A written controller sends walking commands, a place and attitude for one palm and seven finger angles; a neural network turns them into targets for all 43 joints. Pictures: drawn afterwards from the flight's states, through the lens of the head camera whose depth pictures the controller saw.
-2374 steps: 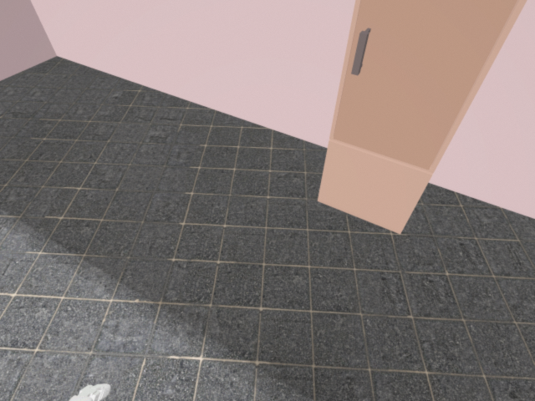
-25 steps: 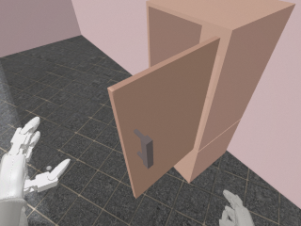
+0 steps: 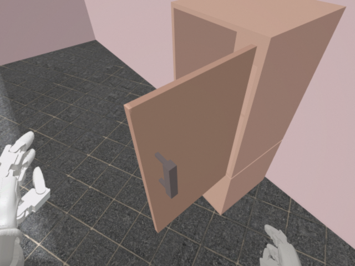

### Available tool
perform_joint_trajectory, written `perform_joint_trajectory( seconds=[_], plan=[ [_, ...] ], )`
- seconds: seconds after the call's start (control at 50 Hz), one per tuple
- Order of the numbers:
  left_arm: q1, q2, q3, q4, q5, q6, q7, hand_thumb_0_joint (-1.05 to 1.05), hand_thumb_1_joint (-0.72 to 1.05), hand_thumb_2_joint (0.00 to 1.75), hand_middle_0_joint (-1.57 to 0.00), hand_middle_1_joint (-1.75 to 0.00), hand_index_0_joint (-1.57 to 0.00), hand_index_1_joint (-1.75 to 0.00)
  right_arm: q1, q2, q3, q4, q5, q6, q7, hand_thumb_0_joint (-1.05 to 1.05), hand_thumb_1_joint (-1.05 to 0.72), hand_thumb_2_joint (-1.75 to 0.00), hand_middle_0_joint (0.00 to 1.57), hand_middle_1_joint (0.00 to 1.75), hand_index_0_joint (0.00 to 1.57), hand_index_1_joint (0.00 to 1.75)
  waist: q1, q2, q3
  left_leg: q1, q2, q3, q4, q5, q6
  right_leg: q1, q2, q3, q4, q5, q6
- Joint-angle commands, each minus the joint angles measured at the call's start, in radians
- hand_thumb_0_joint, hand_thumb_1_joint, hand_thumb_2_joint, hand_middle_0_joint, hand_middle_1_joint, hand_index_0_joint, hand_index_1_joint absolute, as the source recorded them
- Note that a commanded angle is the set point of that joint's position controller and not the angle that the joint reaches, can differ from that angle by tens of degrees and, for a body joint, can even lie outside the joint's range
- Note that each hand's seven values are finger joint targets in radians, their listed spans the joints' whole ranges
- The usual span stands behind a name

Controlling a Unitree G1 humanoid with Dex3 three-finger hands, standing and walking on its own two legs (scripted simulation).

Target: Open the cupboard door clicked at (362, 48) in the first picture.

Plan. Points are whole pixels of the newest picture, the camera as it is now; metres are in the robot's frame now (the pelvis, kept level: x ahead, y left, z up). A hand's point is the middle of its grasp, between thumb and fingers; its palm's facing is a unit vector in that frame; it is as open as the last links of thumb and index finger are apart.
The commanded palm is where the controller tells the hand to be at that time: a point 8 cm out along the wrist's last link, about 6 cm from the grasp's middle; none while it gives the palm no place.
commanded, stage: draw the hand back to the body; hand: left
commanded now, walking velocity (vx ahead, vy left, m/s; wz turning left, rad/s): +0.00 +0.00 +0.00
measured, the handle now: (165, 175) +0.32 +0.08 +0.02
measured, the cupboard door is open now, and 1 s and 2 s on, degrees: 94 94 94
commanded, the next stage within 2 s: step back with the hand held close in 0.06 s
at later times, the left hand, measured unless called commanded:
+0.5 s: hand (43, 201) +0.17 +0.26 +0.14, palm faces +0.32 -0.79 -0.52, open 7.4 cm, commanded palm +0.11 +0.30 +0.17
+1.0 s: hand out of the picture +0.08 +0.27 +0.15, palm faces +0.45 -0.78 -0.44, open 7.4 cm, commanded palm +0.01 +0.31 +0.17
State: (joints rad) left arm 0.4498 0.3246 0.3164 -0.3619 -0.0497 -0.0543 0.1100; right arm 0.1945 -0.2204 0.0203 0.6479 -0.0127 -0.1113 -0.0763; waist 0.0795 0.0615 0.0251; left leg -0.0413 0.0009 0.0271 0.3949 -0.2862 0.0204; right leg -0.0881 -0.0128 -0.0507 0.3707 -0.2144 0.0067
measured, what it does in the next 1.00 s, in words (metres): shifts its weight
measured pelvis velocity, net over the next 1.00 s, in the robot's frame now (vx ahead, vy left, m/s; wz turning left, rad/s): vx -0.12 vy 0.01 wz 0.01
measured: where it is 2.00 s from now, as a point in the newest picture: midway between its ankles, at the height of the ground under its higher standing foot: outside the picture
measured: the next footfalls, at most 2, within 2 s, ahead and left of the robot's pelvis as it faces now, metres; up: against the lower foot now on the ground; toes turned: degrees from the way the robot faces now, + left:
right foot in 1.24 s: -0.22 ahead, -0.11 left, +0.00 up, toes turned +0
left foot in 1.40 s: -0.07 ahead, +0.08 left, +0.00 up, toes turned +1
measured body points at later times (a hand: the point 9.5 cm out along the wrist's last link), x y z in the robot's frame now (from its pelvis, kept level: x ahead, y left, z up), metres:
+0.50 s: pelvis -0.04 +0.01 +0.00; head -0.01 -0.01 +0.45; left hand +0.15 +0.30 +0.17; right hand +0.15 -0.24 -0.08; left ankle -0.04 +0.10 -0.74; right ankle +0.00 -0.12 -0.74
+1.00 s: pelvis -0.12 +0.01 -0.02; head -0.10 +0.03 +0.42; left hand +0.05 +0.31 +0.18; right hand +0.05 -0.23 -0.10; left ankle -0.04 +0.10 -0.74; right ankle -0.01 -0.12 -0.74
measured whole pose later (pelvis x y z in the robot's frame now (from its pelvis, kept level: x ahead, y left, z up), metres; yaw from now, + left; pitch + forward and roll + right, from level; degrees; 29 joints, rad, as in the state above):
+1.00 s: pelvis -0.12 +0.01 -0.02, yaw +0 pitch -1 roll -1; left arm 0.51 0.38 0.42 -0.53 -0.01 -0.23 0.17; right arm 0.22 -0.22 0.00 0.57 -0.01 -0.09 -0.08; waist 0.01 -0.02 0.06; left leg -0.43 -0.02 0.03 0.68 -0.30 0.05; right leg -0.44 -0.03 -0.03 0.57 -0.14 0.01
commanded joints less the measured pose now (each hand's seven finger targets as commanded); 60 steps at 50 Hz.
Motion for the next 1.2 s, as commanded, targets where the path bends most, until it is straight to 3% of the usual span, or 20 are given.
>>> perform_joint_trajectory(
  seconds=[0.0, 0.14, 0.16, 0.18, 0.2, 0.24, 0.28, 0.32, 0.42, 0.56, 0.74, 0.82, 0.88, 0.94, 0.96, 1.0, 1.04, 1.08, 1.14, 1.18],
  plan=[
    [-0.099, 0.204, 0.139, -0.226, 0.007, -0.072, 0.021, 0.00, 0.90, 0.90, -0.20, -0.30, -0.20, -0.30, -0.129, -0.104, -0.032, -0.158, -0.001, -0.061, -0.011, 0.00, -0.90, -0.90, 0.20, 0.30, 0.20, 0.30, -0.004, 0.015, -0.077, -0.052, 0.017, -0.015, -0.048, 0.346, -0.013, 0.073, 0.010, 0.013, -0.034, 0.234, -0.028],
    [-0.105, 0.179, 0.121, -0.180, 0.001, -0.076, 0.013, 0.00, 0.90, 0.90, -0.20, -0.30, -0.20, -0.30, -0.134, -0.104, -0.036, -0.153, 0.005, -0.057, -0.010, 0.00, -0.90, -0.90, 0.20, 0.30, 0.20, 0.30, -0.008, -0.004, -0.037, -0.059, 0.019, -0.009, -0.062, 0.270, -0.005, 0.045, 0.011, 0.016, -0.053, 0.172, -0.022],
    [-0.198, 0.218, 0.137, -0.298, 0.002, -0.094, 0.016, 0.00, 0.90, 0.90, -0.20, -0.30, -0.20, -0.30, -0.148, -0.105, -0.036, -0.163, 0.004, -0.067, -0.009, 0.00, -0.90, -0.90, 0.20, 0.30, 0.20, 0.30, -0.005, 0.029, -0.096, -0.037, 0.014, -0.015, -0.059, 0.272, -0.003, 0.068, 0.008, 0.024, -0.049, 0.180, -0.023],
    [-0.236, 0.322, 0.249, -0.307, 0.008, -0.136, 0.026, 0.00, 0.90, 0.90, -0.20, -0.30, -0.20, -0.30, -0.128, -0.120, -0.030, -0.198, 0.018, -0.047, -0.014, 0.00, -0.90, -0.90, 0.20, 0.30, 0.20, 0.30, -0.058, -0.002, -0.001, -0.118, 0.031, -0.019, -0.022, 0.195, 0.012, -0.052, -0.032, 0.109, -0.092, 0.239, -0.024],
    [-0.220, 0.315, 0.248, -0.274, 0.015, -0.152, 0.023, 0.00, 0.90, 0.90, -0.20, -0.30, -0.20, -0.30, -0.120, -0.108, -0.030, -0.185, 0.013, -0.032, -0.016, 0.00, -0.90, -0.90, 0.20, 0.30, 0.20, 0.30, -0.056, -0.026, -0.008, -0.141, 0.024, -0.040, -0.014, 0.167, 0.010, -0.041, -0.053, 0.107, -0.091, 0.257, -0.030],
    [-0.040, 0.226, 0.181, -0.212, 0.013, -0.138, 0.011, 0.00, 0.90, 0.90, -0.20, -0.30, -0.20, -0.30, -0.127, -0.120, -0.042, -0.194, 0.004, -0.011, -0.012, 0.00, -0.90, -0.90, 0.20, 0.30, 0.20, 0.30, -0.060, -0.079, -0.049, -0.120, 0.028, -0.030, 0.007, 0.216, 0.007, -0.049, -0.063, 0.109, -0.078, 0.313, -0.029],
    [0.015, 0.205, 0.164, -0.225, 0.012, -0.142, 0.010, 0.00, 0.90, 0.90, -0.20, -0.30, -0.20, -0.30, -0.126, -0.127, -0.050, -0.203, 0.006, 0.005, -0.011, 0.00, -0.90, -0.90, 0.20, 0.30, 0.20, 0.30, -0.065, -0.028, -0.109, -0.110, 0.038, -0.022, 0.013, 0.280, 0.004, -0.035, -0.067, 0.091, -0.044, 0.356, -0.024],
    [0.066, 0.207, 0.172, -0.237, 0.009, -0.145, 0.013, 0.00, 0.90, 0.90, -0.20, -0.30, -0.20, -0.30, -0.124, -0.126, -0.053, -0.213, 0.006, 0.017, -0.012, 0.00, -0.90, -0.90, 0.20, 0.30, 0.20, 0.30, -0.063, -0.002, -0.159, -0.119, 0.050, -0.024, 0.010, 0.343, 0.000, -0.008, -0.065, 0.076, -0.008, 0.387, -0.020],
    [0.107, 0.266, 0.232, -0.297, 0.005, -0.151, 0.026, 0.00, 0.90, 0.90, -0.20, -0.30, -0.20, -0.30, -0.125, -0.119, -0.068, -0.245, 0.015, 0.047, -0.019, 0.00, -0.90, -0.90, 0.20, 0.30, 0.20, 0.30, -0.062, -0.062, -0.217, -0.155, 0.060, -0.032, 0.025, 0.384, -0.004, 0.010, -0.063, 0.076, 0.046, 0.447, -0.015],
    [0.107, 0.269, 0.243, -0.340, 0.015, -0.171, 0.042, 0.00, 0.90, 0.90, -0.20, -0.30, -0.20, -0.30, -0.118, -0.130, -0.074, -0.263, 0.017, 0.040, -0.026, 0.00, -0.90, -0.90, 0.20, 0.30, 0.20, 0.30, -0.057, 0.015, -0.167, -0.300, 0.093, -0.068, -0.028, 0.242, 0.019, 0.005, -0.030, 0.069, 0.125, 0.297, 0.000],
    [0.019, 0.239, 0.233, -0.329, 0.059, -0.205, 0.055, 0.00, 0.90, 0.90, -0.20, -0.30, -0.20, -0.30, -0.087, -0.150, -0.078, -0.266, 0.014, 0.001, -0.022, 0.00, -0.90, -0.90, 0.20, 0.30, 0.20, 0.30, -0.073, 0.016, -0.037, -0.677, 0.126, -0.132, -0.086, -0.366, 0.079, 0.058, -0.019, 0.112, 0.209, 0.009, 0.003],
    [-0.022, 0.240, 0.227, -0.339, 0.064, -0.219, 0.059, 0.00, 0.90, 0.90, -0.20, -0.30, -0.20, -0.30, -0.070, -0.142, -0.076, -0.262, 0.011, -0.013, -0.019, 0.00, -0.90, -0.90, 0.20, 0.30, 0.20, 0.30, -0.082, -0.062, -0.019, -0.623, 0.082, -0.117, 0.029, -0.394, 0.065, -0.083, -0.058, 0.182, 0.098, -0.183, -0.021],
    [-0.017, 0.260, 0.232, -0.370, 0.050, -0.231, 0.069, 0.00, 0.90, 0.90, -0.20, -0.30, -0.20, -0.30, -0.049, -0.130, -0.070, -0.238, 0.011, -0.024, -0.013, 0.00, -0.90, -0.90, 0.20, 0.30, 0.20, 0.30, -0.089, -0.113, -0.052, -0.402, 0.024, -0.075, 0.193, -0.272, 0.026, -0.309, -0.124, 0.226, -0.022, -0.276, -0.059],
    [0.015, 0.269, 0.239, -0.393, 0.036, -0.240, 0.079, 0.00, 0.90, 0.90, -0.20, -0.30, -0.20, -0.30, -0.043, -0.128, -0.063, -0.224, 0.006, -0.027, -0.015, 0.00, -0.90, -0.90, 0.20, 0.30, 0.20, 0.30, -0.095, -0.062, -0.085, -0.337, 0.043, -0.110, 0.135, -0.247, 0.022, -0.353, -0.105, 0.159, 0.020, -0.265, -0.045],
    [0.018, 0.268, 0.243, -0.411, 0.035, -0.244, 0.080, 0.00, 0.90, 0.90, -0.20, -0.30, -0.20, -0.30, -0.053, -0.134, -0.064, -0.230, 0.008, -0.030, -0.018, 0.00, -0.90, -0.90, 0.20, 0.30, 0.20, 0.30, -0.093, 0.010, -0.082, -0.413, 0.081, -0.165, 0.040, -0.296, 0.039, -0.289, -0.063, 0.128, 0.100, -0.228, -0.025],
    [0.020, 0.275, 0.282, -0.427, 0.053, -0.251, 0.081, 0.00, 0.90, 0.90, -0.20, -0.30, -0.20, -0.30, -0.088, -0.147, -0.069, -0.241, 0.001, -0.042, -0.026, 0.00, -0.90, -0.90, 0.20, 0.30, 0.20, 0.30, -0.073, 0.245, -0.096, -0.731, 0.256, -0.365, -0.241, -0.472, 0.115, 0.021, 0.061, 0.043, 0.484, -0.069, 0.022],
    [0.012, 0.289, 0.301, -0.435, 0.055, -0.257, 0.079, 0.00, 0.90, 0.90, -0.20, -0.30, -0.20, -0.30, -0.066, -0.120, -0.082, -0.223, -0.011, -0.059, -0.021, 0.00, -0.90, -0.90, 0.20, 0.30, 0.20, 0.30, -0.072, 0.161, -0.130, -0.659, 0.306, -0.365, -0.235, -0.289, 0.140, -0.016, 0.073, 0.073, 0.635, -0.148, 0.013],
    [0.079, 0.263, 0.296, -0.359, 0.048, -0.259, 0.069, 0.00, 0.90, 0.90, -0.20, -0.30, -0.20, -0.30, -0.066, -0.129, -0.094, -0.215, 0.000, -0.074, -0.009, 0.00, -0.90, -0.90, 0.20, 0.30, 0.20, 0.30, -0.068, 0.101, -0.121, -0.604, 0.294, -0.311, -0.179, -0.271, 0.145, -0.040, 0.082, 0.081, 0.575, -0.206, 0.007],
    [0.104, 0.230, 0.243, -0.317, 0.022, -0.246, 0.062, 0.00, 0.90, 0.90, -0.20, -0.30, -0.20, -0.30, -0.071, -0.114, -0.082, -0.174, -0.006, -0.089, 0.001, 0.00, -0.90, -0.90, 0.20, 0.30, 0.20, 0.30, -0.077, 0.109, -0.075, -0.416, 0.234, -0.254, -0.152, -0.113, 0.100, -0.149, 0.070, 0.039, 0.294, -0.249, -0.010],
    [0.064, 0.225, 0.210, -0.330, 0.009, -0.246, 0.051, 0.00, 0.90, 0.90, -0.20, -0.30, -0.20, -0.30, -0.084, -0.121, -0.074, -0.147, -0.011, -0.091, 0.008, 0.00, -0.90, -0.90, 0.20, 0.30, 0.20, 0.30, -0.077, 0.091, -0.083, -0.278, 0.203, -0.227, -0.090, 0.060, 0.067, -0.181, 0.059, 0.045, 0.034, -0.145, -0.022]
  ],
)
